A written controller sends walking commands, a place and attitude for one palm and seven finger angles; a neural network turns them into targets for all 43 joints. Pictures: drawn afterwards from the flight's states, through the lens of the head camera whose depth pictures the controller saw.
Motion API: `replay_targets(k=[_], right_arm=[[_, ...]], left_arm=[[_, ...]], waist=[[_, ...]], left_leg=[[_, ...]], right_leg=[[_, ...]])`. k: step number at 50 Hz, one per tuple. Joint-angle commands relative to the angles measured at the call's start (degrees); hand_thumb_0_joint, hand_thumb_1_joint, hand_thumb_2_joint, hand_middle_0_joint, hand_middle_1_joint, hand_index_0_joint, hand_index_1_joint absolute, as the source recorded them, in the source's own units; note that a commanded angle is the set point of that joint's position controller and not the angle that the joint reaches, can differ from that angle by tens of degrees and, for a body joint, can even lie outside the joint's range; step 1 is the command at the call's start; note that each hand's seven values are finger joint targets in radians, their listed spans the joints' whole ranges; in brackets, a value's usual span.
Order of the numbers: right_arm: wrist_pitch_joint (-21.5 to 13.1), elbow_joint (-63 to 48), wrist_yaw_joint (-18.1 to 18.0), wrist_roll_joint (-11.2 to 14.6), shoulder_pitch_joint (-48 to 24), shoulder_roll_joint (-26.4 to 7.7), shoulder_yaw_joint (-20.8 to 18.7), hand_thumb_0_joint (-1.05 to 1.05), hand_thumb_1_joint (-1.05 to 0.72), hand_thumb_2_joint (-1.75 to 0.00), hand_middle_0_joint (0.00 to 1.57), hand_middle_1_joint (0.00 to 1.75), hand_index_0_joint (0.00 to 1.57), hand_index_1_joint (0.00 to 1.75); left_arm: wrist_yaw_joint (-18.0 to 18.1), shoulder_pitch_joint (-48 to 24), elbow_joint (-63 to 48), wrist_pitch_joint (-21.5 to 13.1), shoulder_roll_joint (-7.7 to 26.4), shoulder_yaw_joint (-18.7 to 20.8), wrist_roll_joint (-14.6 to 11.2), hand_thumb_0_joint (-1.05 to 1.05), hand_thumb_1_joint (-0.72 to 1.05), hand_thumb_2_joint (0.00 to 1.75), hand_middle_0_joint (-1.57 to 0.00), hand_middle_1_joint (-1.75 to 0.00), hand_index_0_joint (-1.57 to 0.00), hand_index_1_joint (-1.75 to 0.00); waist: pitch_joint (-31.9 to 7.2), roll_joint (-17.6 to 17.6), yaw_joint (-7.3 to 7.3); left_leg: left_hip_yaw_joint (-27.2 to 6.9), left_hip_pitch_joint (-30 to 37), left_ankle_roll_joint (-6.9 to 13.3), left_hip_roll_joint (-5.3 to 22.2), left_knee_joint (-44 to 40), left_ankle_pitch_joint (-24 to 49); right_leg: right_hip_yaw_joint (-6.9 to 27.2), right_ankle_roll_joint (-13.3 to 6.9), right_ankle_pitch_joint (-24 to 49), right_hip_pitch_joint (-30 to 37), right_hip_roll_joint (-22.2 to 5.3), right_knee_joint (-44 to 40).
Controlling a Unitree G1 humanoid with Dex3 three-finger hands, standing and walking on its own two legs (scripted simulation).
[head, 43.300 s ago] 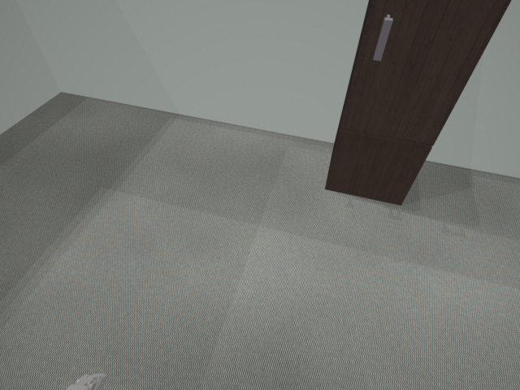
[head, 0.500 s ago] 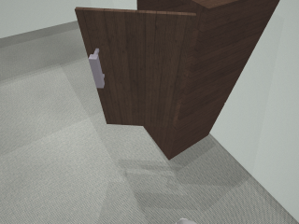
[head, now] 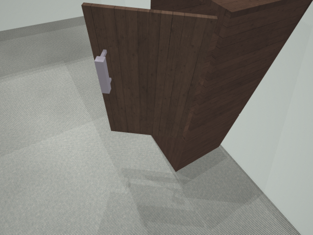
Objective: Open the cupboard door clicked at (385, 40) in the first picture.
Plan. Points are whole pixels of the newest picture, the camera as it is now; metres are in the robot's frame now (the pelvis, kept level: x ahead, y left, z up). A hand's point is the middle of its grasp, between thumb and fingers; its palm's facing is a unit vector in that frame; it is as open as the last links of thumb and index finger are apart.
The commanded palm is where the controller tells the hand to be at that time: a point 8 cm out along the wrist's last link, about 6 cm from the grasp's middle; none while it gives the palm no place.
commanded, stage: come to a stop and stand still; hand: left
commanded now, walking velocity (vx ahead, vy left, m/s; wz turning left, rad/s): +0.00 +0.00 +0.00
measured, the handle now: (105, 71) +0.58 +0.21 +0.06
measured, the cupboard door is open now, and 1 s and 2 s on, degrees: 54 54 54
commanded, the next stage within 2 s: look again from close up in 0.70 s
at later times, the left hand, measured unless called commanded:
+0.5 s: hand out of the picture -0.01 +0.16 -0.16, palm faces -0.03 -0.97 -0.26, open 7.4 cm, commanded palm none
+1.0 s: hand out of the picture +0.00 +0.15 -0.17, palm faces -0.02 -0.97 -0.23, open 7.3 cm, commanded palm none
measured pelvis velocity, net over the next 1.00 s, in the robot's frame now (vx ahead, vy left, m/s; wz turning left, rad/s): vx -0.01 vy -0.03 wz -0.03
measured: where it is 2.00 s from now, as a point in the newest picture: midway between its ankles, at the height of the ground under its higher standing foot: outside the picture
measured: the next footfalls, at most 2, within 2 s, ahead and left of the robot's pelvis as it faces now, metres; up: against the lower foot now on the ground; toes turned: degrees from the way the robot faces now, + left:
none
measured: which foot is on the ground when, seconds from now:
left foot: down 0.00-1.00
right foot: down 0.00-1.00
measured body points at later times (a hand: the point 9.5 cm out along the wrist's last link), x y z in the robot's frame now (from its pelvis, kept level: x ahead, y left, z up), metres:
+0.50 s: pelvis -0.04 -0.02 +0.00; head -0.04 -0.05 +0.45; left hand -0.01 +0.21 -0.14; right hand -0.02 -0.25 -0.17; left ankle -0.04 +0.10 -0.73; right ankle -0.03 -0.13 -0.73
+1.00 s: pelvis -0.01 -0.03 +0.00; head +0.00 -0.05 +0.45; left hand +0.01 +0.20 -0.15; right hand -0.05 -0.23 -0.17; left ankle -0.04 +0.10 -0.73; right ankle -0.03 -0.13 -0.73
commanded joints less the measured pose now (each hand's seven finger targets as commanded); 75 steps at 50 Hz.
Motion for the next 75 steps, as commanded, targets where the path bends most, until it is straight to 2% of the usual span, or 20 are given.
replay_targets(k=[1,2,3,4,5,6,8,10,11,13,16,22,26,44,56,71,72,73,74,75], right_arm=[[-1.7,-4.3,0.9,1.8,-4.3,-12.7,-2.8,0.0,-0.9,-0.9,0.2,0.3,0.2,0.3],[-2.1,-8.6,1.9,1.4,-1.2,-7.1,-2.2,0.0,-0.9,-0.9,0.2,0.3,0.2,0.3],[-2.2,-9.0,1.8,1.5,-1.0,-4.9,-1.5,0.0,-0.9,-0.9,0.2,0.3,0.2,0.3],[-2.1,-8.5,1.6,1.7,1.2,-3.2,-1.0,0.0,-0.9,-0.9,0.2,0.3,0.2,0.3],[-2.2,-9.0,1.7,1.4,3.1,-2.4,-1.0,0.0,-0.9,-0.9,0.2,0.3,0.2,0.3],[-1.8,-7.3,2.2,1.6,5.1,-3.5,-1.3,0.0,-0.9,-0.9,0.2,0.3,0.2,0.3],[-2.7,-6.4,1.6,0.8,7.6,-10.1,-2.1,0.0,-0.9,-0.9,0.2,0.3,0.2,0.3],[-2.7,-6.2,1.2,0.7,3.4,-9.9,-1.5,0.0,-0.9,-0.9,0.2,0.3,0.2,0.3],[-2.6,-6.4,1.0,0.6,2.0,-9.6,-1.3,0.0,-0.9,-0.9,0.2,0.3,0.2,0.3],[-2.3,-6.7,1.0,0.8,-0.4,-8.0,-0.6,0.0,-0.9,-0.9,0.2,0.3,0.2,0.3],[-1.9,-5.7,1.4,0.9,1.3,-6.2,-0.2,0.0,-0.9,-0.9,0.2,0.3,0.2,0.3],[-1.7,-2.7,2.0,0.5,4.9,-5.9,0.4,0.0,-0.9,-0.9,0.2,0.3,0.2,0.3],[-2.1,-1.3,1.9,0.4,5.9,-5.7,0.8,0.0,-0.9,-0.9,0.2,0.3,0.2,0.3],[-3.5,4.8,0.8,0.8,10.5,-4.3,1.6,0.0,-0.9,-0.9,0.2,0.3,0.2,0.3],[-3.0,4.8,0.7,0.9,7.3,-4.0,1.1,0.0,-0.9,-0.9,0.2,0.3,0.2,0.3],[-3.2,4.5,0.3,0.8,5.1,-5.6,0.9,0.0,-0.9,-0.9,0.2,0.3,0.2,0.3],[-2.8,0.0,1.1,1.6,-2.1,-8.0,-0.1,0.0,-0.9,-0.9,0.2,0.3,0.2,0.3],[-12.4,-19.4,-1.6,4.5,0.7,-15.6,0.0,0.0,-0.9,-0.9,0.2,0.3,0.2,0.3],[-17.3,-15.1,-4.2,2.9,-2.3,-10.4,0.5,0.0,-0.9,-0.9,0.2,0.3,0.2,0.3],[-18.6,-12.3,-3.9,3.7,-2.3,-10.3,-0.3,0.0,-0.9,-0.9,0.2,0.3,0.2,0.3]], left_arm=[[1.5,10.3,0.4,-3.9,5.0,-0.1,-0.2,0.0,0.9,0.9,-0.2,-0.3,-0.2,-0.3],[1.3,11.6,-2.6,-4.8,8.2,1.0,0.2,0.0,0.9,0.9,-0.2,-0.3,-0.2,-0.3],[1.3,11.9,-2.0,-5.6,9.3,1.1,0.2,0.0,0.9,0.9,-0.2,-0.3,-0.2,-0.3],[1.6,10.7,-2.1,-6.0,9.6,0.2,0.7,0.0,0.9,0.9,-0.2,-0.3,-0.2,-0.3],[1.2,8.4,-3.6,-5.8,9.0,-0.3,1.0,0.0,0.9,0.9,-0.2,-0.3,-0.2,-0.3],[1.1,6.0,-3.8,-5.2,9.0,-0.4,0.7,0.0,0.9,0.9,-0.2,-0.3,-0.2,-0.3],[1.3,5.9,-4.6,-4.9,5.6,-0.5,-0.5,0.0,0.9,0.9,-0.2,-0.3,-0.2,-0.3],[1.2,5.9,-3.9,-3.9,4.5,-1.1,-0.2,0.0,0.9,0.9,-0.2,-0.3,-0.2,-0.3],[1.0,6.5,-3.5,-3.6,4.3,-1.3,-0.2,0.0,0.9,0.9,-0.2,-0.3,-0.2,-0.3],[0.6,8.3,-2.3,-3.6,4.0,-1.7,-0.1,0.0,0.9,0.9,-0.2,-0.3,-0.2,-0.3],[0.1,7.9,-1.7,-4.3,5.6,-1.9,0.1,0.0,0.9,0.9,-0.2,-0.3,-0.2,-0.3],[-0.3,6.6,-2.3,-4.1,6.5,-1.6,0.0,0.0,0.9,0.9,-0.2,-0.3,-0.2,-0.3],[-0.5,7.2,-1.8,-4.2,6.2,-1.5,-0.1,0.0,0.9,0.9,-0.2,-0.3,-0.2,-0.3],[-0.2,8.9,2.6,-5.1,3.7,-1.6,-0.4,0.0,0.9,0.9,-0.2,-0.3,-0.2,-0.3],[0.0,9.2,3.5,-5.1,3.5,-1.6,0.0,0.0,0.9,0.9,-0.2,-0.3,-0.2,-0.3],[0.0,9.3,3.1,-5.2,4.3,-1.1,-0.1,0.0,0.9,0.9,-0.2,-0.3,-0.2,-0.3],[2.3,16.4,5.8,-6.1,5.4,-0.7,0.1,0.0,0.9,0.9,-0.2,-0.3,-0.2,-0.3],[1.3,-28.7,-84.7,-19.1,16.4,1.9,-12.2,0.0,0.88,0.89,-0.2,-0.32,-0.2,-0.32],[3.6,-2.2,-66.6,-15.3,13.2,4.7,-6.7,0.0,0.85,0.88,-0.2,-0.33,-0.2,-0.33],[6.2,0.3,-63.5,-12.3,8.8,2.4,-8.2,0.0,0.83,0.87,-0.21,-0.34,-0.21,-0.34]], waist=[[-5.8,13.1,4.0],[-6.8,2.9,3.1],[-6.8,-0.9,2.16],[-9.6,-1.4,0.43],[-8.7,2.8,-1.05],[-9.8,-2.0,-2.86],[-13.1,-1.7,-2.17],[-5.3,12.0,-0.58],[-1.7,10.9,-0.06],[1.9,5.7,0.83],[1.1,-2.7,-0.71],[2.3,-1.8,-1.39],[2.1,1.8,-0.86],[-2.4,3.5,-0.17],[0.7,0.9,-0.58],[-2.9,3.6,-0.12],[-0.6,-3.4,3.03],[-29.3,7.9,-4.88],[-28.6,18.9,0.28],[-22.9,18.1,-0.68]], left_leg=[[-4.9,4.9,2.2,12.0,10.6,54.6],[-2.9,-6.2,0.0,6.3,15.9,31.8],[-2.1,-12.6,-1.2,1.7,19.3,0.3],[-5.2,-13.6,-1.4,0.6,16.7,-9.9],[-4.5,-10.1,-1.3,-0.4,4.9,-6.3],[-3.2,-3.9,-1.2,0.1,-1.6,5.0],[-10.3,3.4,2.2,8.8,2.5,37.4],[-11.7,2.2,4.7,11.5,-2.2,44.4],[-11.4,-1.0,4.9,11.2,-3.2,40.1],[-9.3,-4.9,3.1,7.7,-4.4,22.8],[-6.6,-3.5,0.8,3.6,-3.7,5.9],[-6.0,-3.2,0.4,2.4,-5.2,-0.5],[-6.7,-5.5,0.2,2.9,-6.8,-0.6],[-6.5,-2.9,-0.1,5.0,-5.9,13.8],[-5.8,-1.3,-0.4,4.9,-5.0,13.9],[-5.2,1.8,-0.5,5.6,-4.1,21.7],[-2.2,-6.2,-2.3,6.0,9.8,16.2],[-3.5,5.9,0.5,-1.2,-0.3,26.3],[-2.6,10.5,1.4,-0.2,-2.3,38.1],[-4.7,7.9,-0.2,1.4,0.2,38.7]], right_leg=[[1.7,-0.2,13.7,1.5,-2.6,-17.4],[11.2,-2.8,37.3,9.2,-7.1,-19.7],[19.0,-8.1,58.4,14.6,-14.7,-19.7],[16.7,-11.6,64.2,17.3,-16.3,-18.0],[10.4,-8.4,59.5,15.9,-12.6,-15.7],[8.0,-5.5,50.2,13.2,-8.6,-12.4],[1.7,-0.9,29.9,8.0,-1.9,-10.3],[0.6,0.1,10.1,3.9,0.0,-9.4],[0.8,-0.1,5.7,3.7,0.1,-10.4],[3.6,-0.8,12.9,3.9,-1.1,-16.2],[8.5,-1.6,14.6,2.5,-4.3,-22.9],[9.5,-2.0,-4.5,-1.9,-4.3,-28.4],[9.0,-2.2,-2.8,0.4,-3.8,-27.8],[5.4,-2.6,21.7,8.6,-3.8,-21.7],[6.4,-2.4,24.9,6.6,-3.9,-22.6],[5.3,-2.6,32.0,10.0,-4.0,-21.1],[10.3,1.3,56.6,11.1,-8.6,-24.7],[6.5,-1.9,54.5,18.7,-4.3,-17.3],[3.5,-2.5,42.9,17.4,-0.2,-13.6],[-0.4,-1.6,30.1,10.6,-0.2,-16.2]])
